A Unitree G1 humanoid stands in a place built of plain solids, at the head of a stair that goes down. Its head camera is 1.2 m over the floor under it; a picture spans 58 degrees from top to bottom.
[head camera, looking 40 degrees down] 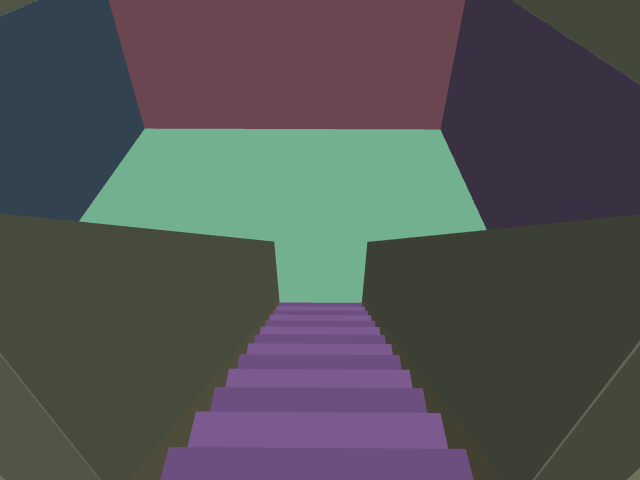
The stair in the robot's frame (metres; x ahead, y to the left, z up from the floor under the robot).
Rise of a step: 0.19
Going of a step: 0.22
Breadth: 0.95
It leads straight ahead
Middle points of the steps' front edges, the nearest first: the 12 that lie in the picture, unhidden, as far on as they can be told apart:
0.63 0.01 -0.19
0.86 0.01 -0.39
1.08 0.01 -0.58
1.30 0.01 -0.78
1.53 0.00 -0.97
1.75 0.00 -1.16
1.98 0.00 -1.36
2.20 0.00 -1.55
2.43 0.00 -1.75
2.65 0.00 -1.94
2.88 0.00 -2.14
3.10 -0.01 -2.33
